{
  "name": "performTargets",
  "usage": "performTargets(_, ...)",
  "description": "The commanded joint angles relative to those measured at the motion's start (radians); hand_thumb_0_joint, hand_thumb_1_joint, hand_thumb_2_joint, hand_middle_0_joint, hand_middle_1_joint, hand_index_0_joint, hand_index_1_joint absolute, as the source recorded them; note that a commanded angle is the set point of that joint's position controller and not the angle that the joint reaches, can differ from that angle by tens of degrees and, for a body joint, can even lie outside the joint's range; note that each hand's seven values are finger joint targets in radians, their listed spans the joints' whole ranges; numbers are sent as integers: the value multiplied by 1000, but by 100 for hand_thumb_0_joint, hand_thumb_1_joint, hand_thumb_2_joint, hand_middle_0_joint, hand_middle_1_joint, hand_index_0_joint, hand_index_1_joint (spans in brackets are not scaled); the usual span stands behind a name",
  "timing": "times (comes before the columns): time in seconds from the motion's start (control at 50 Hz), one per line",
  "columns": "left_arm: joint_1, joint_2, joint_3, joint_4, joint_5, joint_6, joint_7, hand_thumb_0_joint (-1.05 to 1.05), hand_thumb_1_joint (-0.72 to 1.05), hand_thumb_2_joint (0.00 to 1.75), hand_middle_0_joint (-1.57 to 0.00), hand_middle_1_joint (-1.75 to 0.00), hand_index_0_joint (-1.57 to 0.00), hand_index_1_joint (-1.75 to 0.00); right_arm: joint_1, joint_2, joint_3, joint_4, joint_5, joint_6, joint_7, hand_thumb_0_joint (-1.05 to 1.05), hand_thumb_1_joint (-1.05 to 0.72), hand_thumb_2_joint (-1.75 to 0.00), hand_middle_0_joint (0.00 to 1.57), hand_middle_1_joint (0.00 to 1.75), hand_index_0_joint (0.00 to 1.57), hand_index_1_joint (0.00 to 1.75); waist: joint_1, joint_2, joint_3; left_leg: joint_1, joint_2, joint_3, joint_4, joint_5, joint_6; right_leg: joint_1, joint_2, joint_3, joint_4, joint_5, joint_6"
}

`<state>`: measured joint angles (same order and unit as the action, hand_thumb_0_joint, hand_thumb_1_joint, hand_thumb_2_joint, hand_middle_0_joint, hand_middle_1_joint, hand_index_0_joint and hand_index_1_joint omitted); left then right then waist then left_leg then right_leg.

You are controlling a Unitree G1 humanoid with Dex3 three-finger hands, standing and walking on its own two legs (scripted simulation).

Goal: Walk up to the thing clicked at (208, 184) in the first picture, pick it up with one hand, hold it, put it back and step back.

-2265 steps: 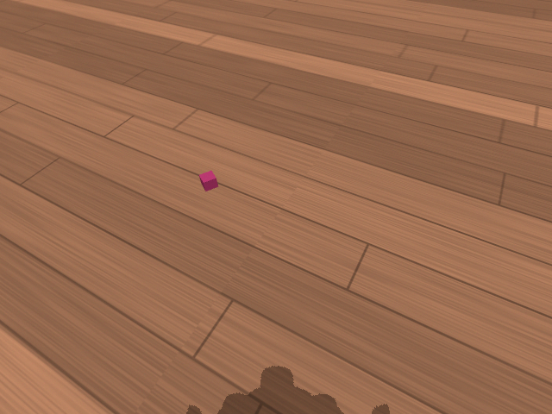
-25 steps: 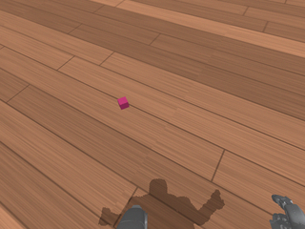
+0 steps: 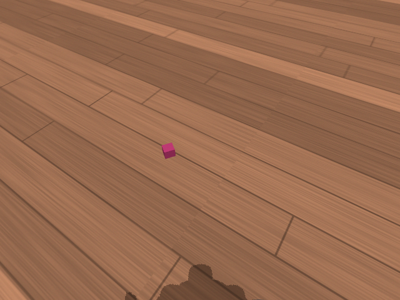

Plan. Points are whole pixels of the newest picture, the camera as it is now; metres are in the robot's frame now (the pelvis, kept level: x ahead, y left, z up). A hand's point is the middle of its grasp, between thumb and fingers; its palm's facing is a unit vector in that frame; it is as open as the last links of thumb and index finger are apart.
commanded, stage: step back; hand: left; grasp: from above
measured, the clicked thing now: (168, 150) +1.10 +0.26 -0.74
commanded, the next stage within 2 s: stand in 0.64 s
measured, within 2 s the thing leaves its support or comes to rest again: neither
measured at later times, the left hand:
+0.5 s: hand out of the picture +0.14 +0.28 -0.16, palm faces +0.04 -0.94 -0.35, open 7.4 cm
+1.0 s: hand out of the picture +0.14 +0.26 -0.14, palm faces +0.00 -0.94 -0.33, open 7.4 cm
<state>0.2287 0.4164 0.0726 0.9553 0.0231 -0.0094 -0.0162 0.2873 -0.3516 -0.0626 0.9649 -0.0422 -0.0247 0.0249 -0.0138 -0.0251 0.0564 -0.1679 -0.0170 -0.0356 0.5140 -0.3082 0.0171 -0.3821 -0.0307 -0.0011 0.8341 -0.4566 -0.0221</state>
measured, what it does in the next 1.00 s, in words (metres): steps on the spot: right foot, then left foot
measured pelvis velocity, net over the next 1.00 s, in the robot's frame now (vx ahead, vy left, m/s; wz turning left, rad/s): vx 0.05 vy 0.01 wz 0.02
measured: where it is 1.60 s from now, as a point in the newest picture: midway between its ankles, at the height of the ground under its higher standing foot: outside the picture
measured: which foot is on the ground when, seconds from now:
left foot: down 0.00-0.12, up 0.14-0.34, down 0.36-1.00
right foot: up 0.00-0.08, down 0.10-1.00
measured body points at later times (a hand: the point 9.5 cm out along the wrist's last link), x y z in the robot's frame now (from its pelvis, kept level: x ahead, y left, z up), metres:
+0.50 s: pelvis +0.05 +0.01 -0.01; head +0.07 +0.02 +0.44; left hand +0.13 +0.33 -0.13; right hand +0.12 -0.29 -0.13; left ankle +0.04 +0.13 -0.74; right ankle +0.07 -0.13 -0.74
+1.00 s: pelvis +0.05 +0.01 +0.01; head +0.06 +0.01 +0.46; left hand +0.14 +0.31 -0.12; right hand +0.17 -0.28 -0.11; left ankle +0.04 +0.13 -0.74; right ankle +0.07 -0.13 -0.74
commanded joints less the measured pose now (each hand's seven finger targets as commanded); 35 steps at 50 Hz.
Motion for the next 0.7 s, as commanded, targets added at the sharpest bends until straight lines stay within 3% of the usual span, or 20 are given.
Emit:
performTargets(0.0,-59,150,41,-92,-4,-45,8,0,90,90,-20,-30,-20,-30,-61,-282,-65,-76,10,-17,-18,0,-90,-90,20,30,20,30,-2,219,-8,-18,205,-197,-130,196,155,42,19,-41,-195,71,4)
performTargets(0.04,20,143,44,-40,-4,-50,20,0,90,90,-20,-30,-20,-30,-117,-248,-46,-93,22,-1,-21,0,-90,-90,20,30,20,30,55,176,-34,-162,164,-125,-15,147,117,252,52,-73,-335,216,5)
performTargets(0.06,55,153,49,-21,-1,-51,28,0,90,90,-20,-30,-20,-30,-119,-207,-29,-98,29,6,-22,0,-90,-90,20,30,20,30,75,122,-48,-216,127,-95,63,98,82,343,52,-52,-397,269,2)
performTargets(0.08,56,192,62,-20,9,-54,35,0,90,90,-20,-30,-20,-30,-96,-157,-11,-105,35,7,-26,0,-90,-90,20,30,20,30,78,10,-71,-322,69,-76,167,-4,42,425,-45,106,-417,234,-24)
performTargets(0.1,60,259,74,-34,21,-60,39,0,90,90,-20,-30,-20,-30,-84,-130,-1,-113,37,8,-31,0,-90,-90,20,30,20,30,78,-134,-79,-402,-40,-63,322,-184,7,407,-253,423,-539,115,-100)
performTargets(0.12,-26,289,73,-56,15,-56,36,0,90,90,-20,-30,-20,-30,-59,-193,-23,-85,26,21,-41,0,-90,-90,20,30,20,30,57,-72,-55,-307,3,-78,420,-296,2,214,-375,515,-609,-146,-183)
performTargets(0.14,-98,290,71,-80,17,-55,32,0,90,90,-20,-30,-20,-30,-20,-234,-39,-57,22,22,-40,0,-90,-90,20,30,20,30,29,-70,4,-247,33,-77,445,-300,-6,92,-392,541,-605,-190,-239)
performTargets(0.2,-121,221,52,-75,12,-61,31,0,90,90,-20,-30,-20,-30,-16,-216,-30,-22,27,12,-32,0,-90,-90,20,30,20,30,26,-62,8,-228,38,-93,355,-224,3,112,-268,312,-528,76,-168)
performTargets(0.28,-149,221,45,-57,2,-56,28,0,90,90,-20,-30,-20,-30,-3,-193,-22,1,22,6,-31,0,-90,-90,20,30,20,30,13,-140,-53,-127,43,13,148,-129,-13,126,-226,182,-437,327,-143)
performTargets(0.32,-186,204,32,-62,-7,-43,26,0,90,90,-20,-30,-20,-30,17,-186,-27,25,13,-3,-35,0,-90,-90,20,30,20,30,-20,-125,-75,-26,14,48,-44,34,-12,99,-183,111,-345,377,-102)
performTargets(0.34,-176,174,21,-59,-11,-37,25,0,90,90,-20,-30,-20,-30,-8,-195,-31,31,10,-6,-39,0,-90,-90,20,30,20,30,-10,-74,-72,19,35,7,-82,129,-10,67,-154,88,-302,394,-70)
performTargets(0.36,-165,143,8,-62,-18,-34,25,0,90,90,-20,-30,-20,-30,-41,-224,-36,24,4,-9,-42,0,-90,-90,20,30,20,30,4,4,-85,28,119,-108,-100,232,18,46,-106,51,-255,379,-32)
performTargets(0.38,-158,119,2,-57,-30,-27,24,0,90,90,-20,-30,-20,-30,-110,-269,-35,1,5,-15,-44,0,-90,-90,20,30,20,30,30,84,-92,-48,225,-244,-148,194,74,77,-33,9,-220,244,4)
performTargets(0.4,-149,148,12,-23,-33,-21,28,0,90,90,-20,-30,-20,-30,-177,-299,-33,-3,14,-12,-39,0,-90,-90,20,30,20,30,48,119,-60,-158,255,-244,-136,123,126,160,-2,-7,-229,89,4)
performTargets(0.42,-136,148,8,-4,-27,-24,30,0,90,90,-20,-30,-20,-30,-211,-270,-26,4,15,-10,-36,0,-90,-90,20,30,20,30,59,101,-52,-173,242,-211,-127,130,115,209,-12,3,-272,105,1)
performTargets(0.46,-154,157,8,3,-22,-34,27,0,90,90,-20,-30,-20,-30,-210,-227,-13,13,18,-13,-37,0,-90,-90,20,30,20,30,47,90,-82,-116,168,-112,-94,286,48,246,-58,33,-321,335,-10)
performTargets(0.48,-149,168,9,8,-23,-37,29,0,90,90,-20,-30,-20,-30,-199,-228,-13,19,21,-14,-41,0,-90,-90,20,30,20,30,36,102,-100,-85,149,-86,-69,372,32,255,-71,39,-316,446,-14)
performTargets(0.58,-173,159,-3,30,-27,-29,34,0,90,90,-20,-30,-20,-30,-207,-223,-18,52,29,-7,-45,0,-90,-90,20,30,20,30,22,100,-143,23,149,-58,-66,525,24,252,-76,24,-326,522,-11)
performTargets(0.62,-150,117,-27,63,-30,-24,29,0,90,90,-20,-30,-20,-30,-209,-219,-4,52,38,-13,-41,0,-90,-90,20,30,20,30,21,88,-157,35,166,-98,-120,468,26,288,-75,37,-362,513,-5)
performTargets(0.68,-170,132,-28,73,-25,-24,27,0,90,90,-20,-30,-20,-30,-231,-218,-5,63,38,-18,-40,0,-90,-90,20,30,20,30,20,65,-157,60,159,-76,-136,510,13,316,-89,41,-389,559,-4)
